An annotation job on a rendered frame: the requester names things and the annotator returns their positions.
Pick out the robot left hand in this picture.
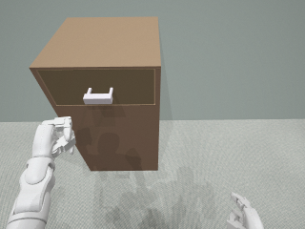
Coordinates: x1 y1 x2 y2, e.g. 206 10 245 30
31 116 76 161

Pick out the handle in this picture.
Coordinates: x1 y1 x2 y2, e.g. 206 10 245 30
83 88 113 105

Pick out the drawer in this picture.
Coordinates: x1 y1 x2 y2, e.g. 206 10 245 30
37 69 154 105

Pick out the cabinet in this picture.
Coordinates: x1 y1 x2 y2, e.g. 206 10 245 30
29 16 161 172

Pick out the left robot forearm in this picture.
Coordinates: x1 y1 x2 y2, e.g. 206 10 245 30
6 156 55 229

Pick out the robot right hand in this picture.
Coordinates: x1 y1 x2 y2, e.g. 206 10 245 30
227 192 264 229

